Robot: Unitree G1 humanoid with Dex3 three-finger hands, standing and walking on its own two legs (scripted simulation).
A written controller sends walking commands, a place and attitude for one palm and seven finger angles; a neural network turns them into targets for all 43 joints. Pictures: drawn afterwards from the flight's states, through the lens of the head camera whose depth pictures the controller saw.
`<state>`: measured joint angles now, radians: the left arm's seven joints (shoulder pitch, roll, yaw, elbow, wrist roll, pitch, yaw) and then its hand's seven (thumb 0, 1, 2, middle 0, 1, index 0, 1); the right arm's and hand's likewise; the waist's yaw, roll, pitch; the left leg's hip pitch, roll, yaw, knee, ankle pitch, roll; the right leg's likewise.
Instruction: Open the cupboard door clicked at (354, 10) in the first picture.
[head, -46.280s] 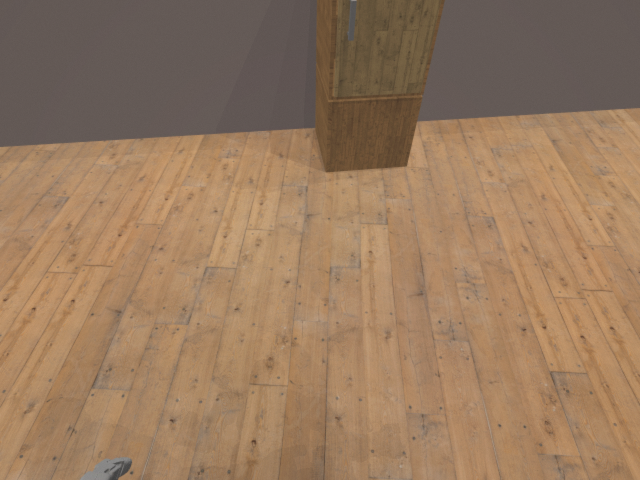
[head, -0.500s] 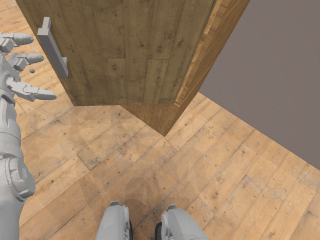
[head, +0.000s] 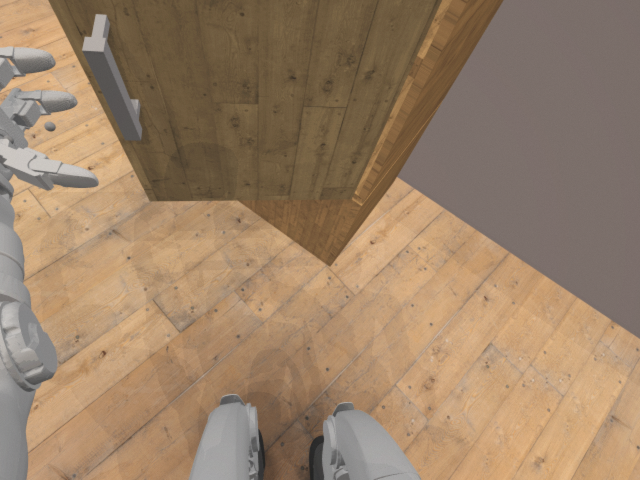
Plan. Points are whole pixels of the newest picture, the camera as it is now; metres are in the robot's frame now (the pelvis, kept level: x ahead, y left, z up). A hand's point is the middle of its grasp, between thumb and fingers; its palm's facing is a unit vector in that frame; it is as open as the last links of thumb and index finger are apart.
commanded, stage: move the hooked fingers beside the handle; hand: left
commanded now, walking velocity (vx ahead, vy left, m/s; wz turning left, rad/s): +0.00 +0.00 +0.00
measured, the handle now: (118, 83) +0.56 +0.21 +0.07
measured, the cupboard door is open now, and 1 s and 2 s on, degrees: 41 41 40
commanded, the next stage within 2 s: slide the fingers in behind the handle in 0.56 s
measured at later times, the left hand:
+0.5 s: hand (50, 124) +0.50 +0.27 +0.07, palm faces +0.10 -1.00 -0.01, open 14.0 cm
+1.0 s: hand (73, 127) +0.51 +0.26 +0.06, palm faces +0.06 -1.00 +0.01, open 14.0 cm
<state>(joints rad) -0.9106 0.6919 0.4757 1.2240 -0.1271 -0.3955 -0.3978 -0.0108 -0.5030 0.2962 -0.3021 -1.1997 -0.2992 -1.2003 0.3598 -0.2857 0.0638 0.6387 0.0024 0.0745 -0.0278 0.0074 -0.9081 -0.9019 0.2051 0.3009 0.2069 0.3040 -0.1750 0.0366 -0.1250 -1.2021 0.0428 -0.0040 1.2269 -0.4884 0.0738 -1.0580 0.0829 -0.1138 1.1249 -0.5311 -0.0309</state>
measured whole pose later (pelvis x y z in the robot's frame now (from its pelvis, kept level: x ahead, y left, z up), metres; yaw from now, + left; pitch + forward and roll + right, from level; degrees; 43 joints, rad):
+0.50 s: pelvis +0.00 +0.00 +0.00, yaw +0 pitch +26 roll -6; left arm -0.89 0.68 0.49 1.21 -0.12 -0.42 -0.38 -0.01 -0.50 0.30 -0.30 -1.20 -0.30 -1.20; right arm 0.37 -0.28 0.06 0.64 0.00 0.07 -0.02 0.01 -0.91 -0.90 0.21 0.30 0.21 0.30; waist -0.17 0.03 -0.13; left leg -1.18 0.05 0.00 1.22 -0.49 0.07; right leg -1.05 0.09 -0.11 1.12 -0.53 -0.04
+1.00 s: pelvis +0.01 -0.01 +0.00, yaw +0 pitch +26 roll -7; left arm -0.88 0.65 0.47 1.19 -0.13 -0.38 -0.38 -0.01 -0.50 0.30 -0.30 -1.20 -0.30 -1.20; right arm 0.36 -0.27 0.06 0.64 0.00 0.07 -0.02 0.01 -0.91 -0.90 0.20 0.30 0.21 0.30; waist -0.17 0.04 -0.13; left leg -1.19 0.05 0.00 1.23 -0.50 0.07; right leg -1.05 0.09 -0.11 1.13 -0.54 -0.04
